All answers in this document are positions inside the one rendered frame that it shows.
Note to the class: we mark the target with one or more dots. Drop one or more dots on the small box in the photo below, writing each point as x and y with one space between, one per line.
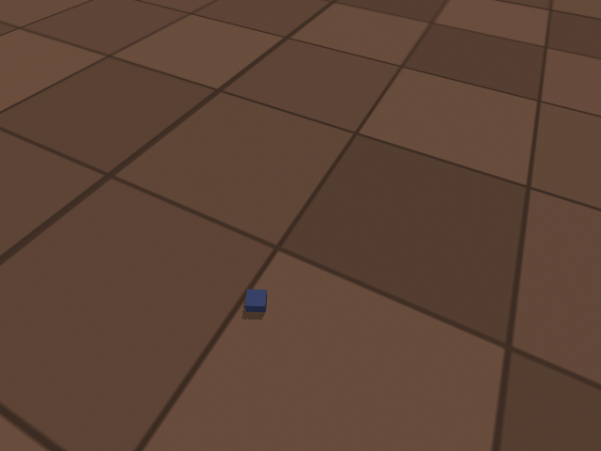
256 300

